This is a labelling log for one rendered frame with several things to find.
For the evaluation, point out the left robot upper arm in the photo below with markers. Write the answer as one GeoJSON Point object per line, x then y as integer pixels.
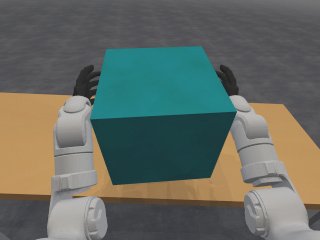
{"type": "Point", "coordinates": [82, 218]}

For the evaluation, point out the robot left hand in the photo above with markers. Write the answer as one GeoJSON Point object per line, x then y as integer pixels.
{"type": "Point", "coordinates": [83, 86]}

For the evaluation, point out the robot right hand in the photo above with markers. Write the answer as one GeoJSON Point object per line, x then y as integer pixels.
{"type": "Point", "coordinates": [228, 80]}

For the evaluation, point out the right robot forearm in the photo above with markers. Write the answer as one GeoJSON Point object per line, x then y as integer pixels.
{"type": "Point", "coordinates": [260, 164]}

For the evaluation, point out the left robot forearm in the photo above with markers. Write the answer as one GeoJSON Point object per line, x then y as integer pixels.
{"type": "Point", "coordinates": [73, 151]}

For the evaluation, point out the table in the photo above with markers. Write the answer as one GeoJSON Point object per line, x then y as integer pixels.
{"type": "Point", "coordinates": [27, 161]}

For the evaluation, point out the right robot upper arm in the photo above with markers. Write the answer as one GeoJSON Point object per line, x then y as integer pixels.
{"type": "Point", "coordinates": [277, 214]}

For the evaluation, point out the carton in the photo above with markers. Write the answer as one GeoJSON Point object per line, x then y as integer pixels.
{"type": "Point", "coordinates": [160, 114]}

